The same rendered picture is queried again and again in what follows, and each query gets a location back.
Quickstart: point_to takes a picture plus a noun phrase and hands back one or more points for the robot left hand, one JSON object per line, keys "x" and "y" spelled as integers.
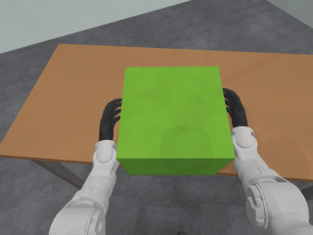
{"x": 109, "y": 120}

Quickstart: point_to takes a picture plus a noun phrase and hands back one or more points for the carton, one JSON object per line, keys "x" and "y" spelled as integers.
{"x": 173, "y": 121}

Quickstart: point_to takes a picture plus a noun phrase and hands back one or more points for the robot right hand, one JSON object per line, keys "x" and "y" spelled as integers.
{"x": 236, "y": 109}

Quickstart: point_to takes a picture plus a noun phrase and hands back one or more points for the left robot forearm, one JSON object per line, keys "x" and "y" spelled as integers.
{"x": 97, "y": 188}

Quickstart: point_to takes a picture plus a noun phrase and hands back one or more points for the right robot upper arm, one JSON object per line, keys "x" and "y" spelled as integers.
{"x": 278, "y": 208}

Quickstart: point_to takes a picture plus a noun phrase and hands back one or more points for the right robot forearm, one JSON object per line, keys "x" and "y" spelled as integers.
{"x": 248, "y": 165}

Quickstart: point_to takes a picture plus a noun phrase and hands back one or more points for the left robot upper arm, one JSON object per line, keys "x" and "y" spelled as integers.
{"x": 79, "y": 221}

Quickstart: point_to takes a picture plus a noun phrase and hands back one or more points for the table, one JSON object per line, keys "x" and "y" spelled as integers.
{"x": 59, "y": 121}

